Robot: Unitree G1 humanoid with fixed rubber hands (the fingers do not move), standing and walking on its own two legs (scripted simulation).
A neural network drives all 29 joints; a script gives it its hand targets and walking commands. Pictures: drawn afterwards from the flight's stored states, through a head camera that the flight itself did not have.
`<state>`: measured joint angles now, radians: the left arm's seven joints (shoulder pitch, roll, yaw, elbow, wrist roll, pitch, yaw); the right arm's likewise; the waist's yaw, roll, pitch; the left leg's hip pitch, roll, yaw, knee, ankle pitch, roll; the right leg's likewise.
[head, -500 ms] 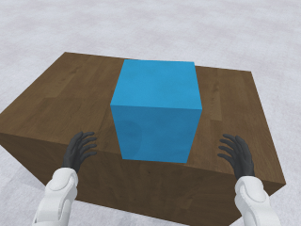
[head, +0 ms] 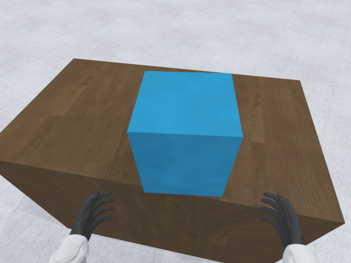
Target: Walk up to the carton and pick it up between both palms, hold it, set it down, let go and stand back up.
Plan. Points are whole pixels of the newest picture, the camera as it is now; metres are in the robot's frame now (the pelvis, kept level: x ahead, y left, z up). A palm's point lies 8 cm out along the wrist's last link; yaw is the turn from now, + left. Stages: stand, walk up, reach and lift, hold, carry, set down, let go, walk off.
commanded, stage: set down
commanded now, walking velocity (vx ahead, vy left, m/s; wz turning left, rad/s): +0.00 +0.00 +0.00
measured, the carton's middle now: (185, 136) +0.40 +0.03 +0.06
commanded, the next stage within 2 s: let go in 0.64 s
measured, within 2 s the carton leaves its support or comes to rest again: neither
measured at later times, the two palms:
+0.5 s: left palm (93, 249) +0.15 +0.23 -0.06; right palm (290, 242) +0.18 -0.20 -0.01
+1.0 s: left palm out of the picture +0.11 +0.20 -0.09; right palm (292, 242) +0.18 -0.20 -0.01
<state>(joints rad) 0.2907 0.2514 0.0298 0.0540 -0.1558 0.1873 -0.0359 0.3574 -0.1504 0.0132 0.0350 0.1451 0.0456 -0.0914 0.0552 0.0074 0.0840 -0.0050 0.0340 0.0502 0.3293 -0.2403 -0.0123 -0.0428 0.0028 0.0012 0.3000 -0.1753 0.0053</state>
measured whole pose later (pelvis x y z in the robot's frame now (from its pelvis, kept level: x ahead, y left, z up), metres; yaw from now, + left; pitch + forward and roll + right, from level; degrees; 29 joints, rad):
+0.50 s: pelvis +0.00 +0.00 +0.00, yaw -1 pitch -8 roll -1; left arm 0.28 0.20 0.01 0.30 0.00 0.17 -0.02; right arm 0.26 -0.15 0.00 0.35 0.04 -0.18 0.00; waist 0.03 -0.02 0.10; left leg 0.04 0.04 0.06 0.35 -0.26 -0.01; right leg 0.01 0.01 0.02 0.30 -0.18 0.00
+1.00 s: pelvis -0.04 -0.01 -0.01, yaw +1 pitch -14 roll +0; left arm 0.21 0.15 0.01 0.53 0.07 0.15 0.00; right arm 0.08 -0.14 -0.02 0.53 -0.02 -0.15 0.03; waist 0.02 -0.02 0.15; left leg 0.09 0.04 0.03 0.38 -0.23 -0.02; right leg 0.05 0.00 -0.02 0.36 -0.18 -0.01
